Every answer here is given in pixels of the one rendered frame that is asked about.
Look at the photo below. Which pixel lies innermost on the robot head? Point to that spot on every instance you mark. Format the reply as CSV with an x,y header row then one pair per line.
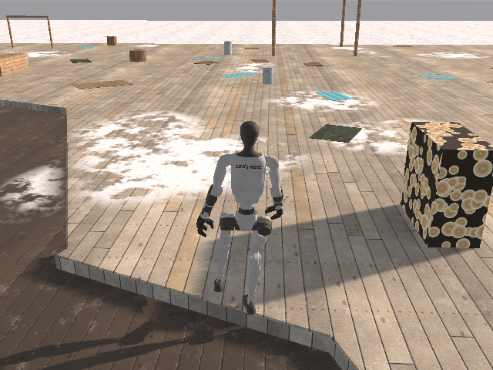
x,y
249,131

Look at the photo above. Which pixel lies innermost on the left robot upper arm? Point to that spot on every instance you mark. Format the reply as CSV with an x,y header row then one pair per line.
x,y
220,172

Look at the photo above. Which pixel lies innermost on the right robot upper arm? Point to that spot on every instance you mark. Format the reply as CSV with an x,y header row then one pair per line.
x,y
272,163

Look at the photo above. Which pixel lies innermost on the right robot forearm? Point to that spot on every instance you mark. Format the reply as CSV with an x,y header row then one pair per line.
x,y
277,201

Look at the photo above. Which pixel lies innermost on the robot left hand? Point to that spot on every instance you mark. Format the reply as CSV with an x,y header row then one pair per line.
x,y
200,225

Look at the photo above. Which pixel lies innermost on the robot right hand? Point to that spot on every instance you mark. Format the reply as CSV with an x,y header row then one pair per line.
x,y
275,216

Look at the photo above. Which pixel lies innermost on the right robot foot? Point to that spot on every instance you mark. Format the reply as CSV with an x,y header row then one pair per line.
x,y
250,308

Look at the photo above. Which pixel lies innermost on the left robot forearm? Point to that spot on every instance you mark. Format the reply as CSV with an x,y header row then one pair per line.
x,y
208,205

